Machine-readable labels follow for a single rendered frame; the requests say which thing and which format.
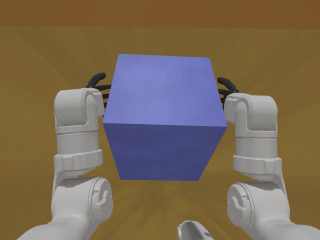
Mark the right robot hand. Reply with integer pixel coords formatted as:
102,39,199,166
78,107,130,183
217,77,239,111

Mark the left robot upper arm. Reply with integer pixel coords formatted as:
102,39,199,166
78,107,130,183
17,176,114,240

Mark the left robot forearm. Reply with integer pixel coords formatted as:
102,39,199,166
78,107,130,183
51,88,105,216

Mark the right robot forearm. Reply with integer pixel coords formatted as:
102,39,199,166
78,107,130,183
223,92,290,217

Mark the carton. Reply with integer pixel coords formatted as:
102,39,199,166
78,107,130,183
102,54,228,181

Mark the right robot upper arm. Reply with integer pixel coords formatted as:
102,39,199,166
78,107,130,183
227,181,320,240

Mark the left robot hand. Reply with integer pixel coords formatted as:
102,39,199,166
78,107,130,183
86,73,112,117

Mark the right robot thigh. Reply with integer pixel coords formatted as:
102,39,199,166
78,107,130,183
177,220,214,240

